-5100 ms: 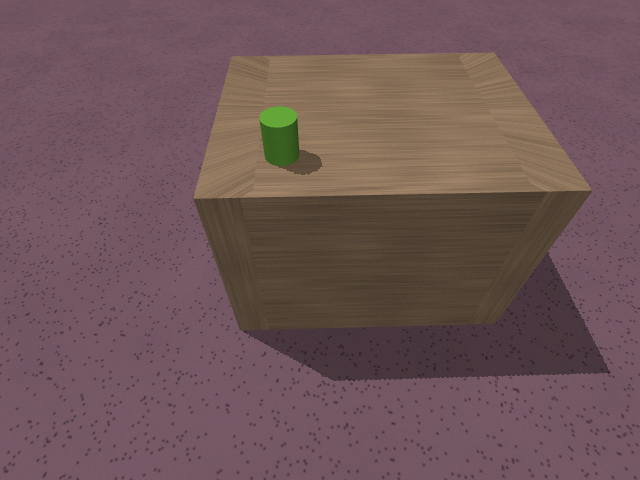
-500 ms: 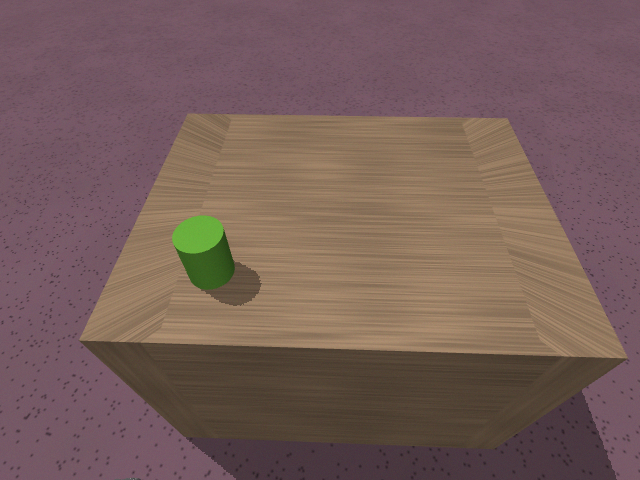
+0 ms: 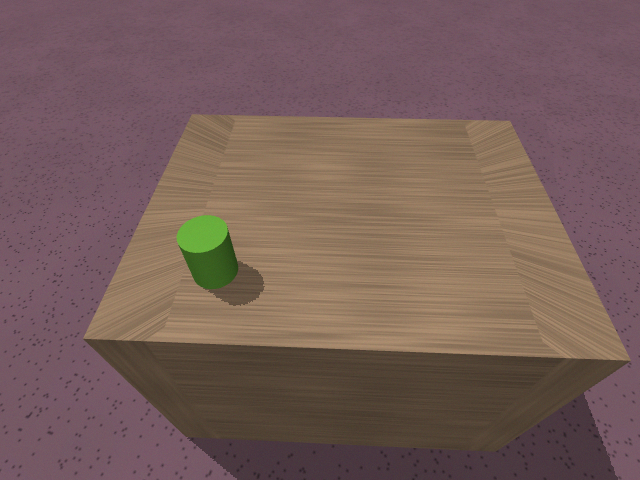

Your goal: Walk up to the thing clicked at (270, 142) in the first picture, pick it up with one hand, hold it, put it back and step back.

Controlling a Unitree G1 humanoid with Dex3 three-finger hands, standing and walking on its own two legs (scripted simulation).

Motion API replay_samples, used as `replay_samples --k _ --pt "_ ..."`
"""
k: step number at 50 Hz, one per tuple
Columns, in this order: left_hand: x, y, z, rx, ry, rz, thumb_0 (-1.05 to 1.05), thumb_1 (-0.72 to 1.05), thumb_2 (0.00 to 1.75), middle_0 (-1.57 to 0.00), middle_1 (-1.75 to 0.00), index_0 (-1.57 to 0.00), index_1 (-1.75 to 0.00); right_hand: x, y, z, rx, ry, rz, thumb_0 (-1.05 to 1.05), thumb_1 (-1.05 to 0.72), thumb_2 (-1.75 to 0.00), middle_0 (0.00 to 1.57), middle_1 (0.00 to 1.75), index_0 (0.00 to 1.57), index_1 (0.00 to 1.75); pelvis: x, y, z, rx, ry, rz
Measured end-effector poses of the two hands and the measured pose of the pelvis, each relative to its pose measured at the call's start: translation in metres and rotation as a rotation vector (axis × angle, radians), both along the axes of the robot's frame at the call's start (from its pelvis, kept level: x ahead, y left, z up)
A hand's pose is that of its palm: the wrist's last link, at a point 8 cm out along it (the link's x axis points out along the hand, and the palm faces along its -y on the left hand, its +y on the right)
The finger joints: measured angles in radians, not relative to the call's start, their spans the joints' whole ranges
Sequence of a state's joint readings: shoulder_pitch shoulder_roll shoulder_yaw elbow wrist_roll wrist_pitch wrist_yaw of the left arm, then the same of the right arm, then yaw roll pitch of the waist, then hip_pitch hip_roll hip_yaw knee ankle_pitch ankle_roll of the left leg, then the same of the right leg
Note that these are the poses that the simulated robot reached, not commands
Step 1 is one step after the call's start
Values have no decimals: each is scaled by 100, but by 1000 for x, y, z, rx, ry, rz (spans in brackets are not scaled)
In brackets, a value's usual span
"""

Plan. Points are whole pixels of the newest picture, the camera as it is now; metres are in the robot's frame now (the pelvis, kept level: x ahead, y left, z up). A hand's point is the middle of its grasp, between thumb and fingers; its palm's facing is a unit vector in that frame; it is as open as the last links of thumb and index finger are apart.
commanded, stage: stand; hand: left
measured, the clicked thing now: (209, 252) +0.49 +0.24 -0.08
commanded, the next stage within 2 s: rise first in 0.68 s
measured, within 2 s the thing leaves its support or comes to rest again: neither
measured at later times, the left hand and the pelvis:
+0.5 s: hand out of the picture +0.07 +0.26 -0.16, palm faces -0.04 -0.94 -0.35, open 7.4 cm; pelvis +0.00 +0.00 +0.00, yaw +0 degrees
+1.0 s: hand (161, 464) +0.16 +0.24 -0.13, palm faces +0.15 -0.94 -0.32, open 10.4 cm; pelvis -0.01 +0.00 -0.01, yaw +0 degrees
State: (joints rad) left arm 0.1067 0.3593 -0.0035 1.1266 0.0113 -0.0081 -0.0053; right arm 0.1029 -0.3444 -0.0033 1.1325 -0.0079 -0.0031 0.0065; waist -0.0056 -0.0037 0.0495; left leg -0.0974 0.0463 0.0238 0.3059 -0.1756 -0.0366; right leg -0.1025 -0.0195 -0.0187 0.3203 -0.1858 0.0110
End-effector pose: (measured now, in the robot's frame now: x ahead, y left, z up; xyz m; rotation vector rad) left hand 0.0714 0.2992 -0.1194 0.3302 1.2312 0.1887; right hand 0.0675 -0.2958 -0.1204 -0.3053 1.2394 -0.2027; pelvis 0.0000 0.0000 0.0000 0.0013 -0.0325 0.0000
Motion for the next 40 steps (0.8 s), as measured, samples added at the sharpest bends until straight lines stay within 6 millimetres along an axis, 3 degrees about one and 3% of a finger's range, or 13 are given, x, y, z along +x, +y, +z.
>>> replay_samples --k 40 --pt "-2 0 0 2 9 0 0 90 89 -20 -30 -20 -30 -1 -1 -1 -1 8 -1 0 -90 -90 21 29 20 30 2 0 0 0 0 1"
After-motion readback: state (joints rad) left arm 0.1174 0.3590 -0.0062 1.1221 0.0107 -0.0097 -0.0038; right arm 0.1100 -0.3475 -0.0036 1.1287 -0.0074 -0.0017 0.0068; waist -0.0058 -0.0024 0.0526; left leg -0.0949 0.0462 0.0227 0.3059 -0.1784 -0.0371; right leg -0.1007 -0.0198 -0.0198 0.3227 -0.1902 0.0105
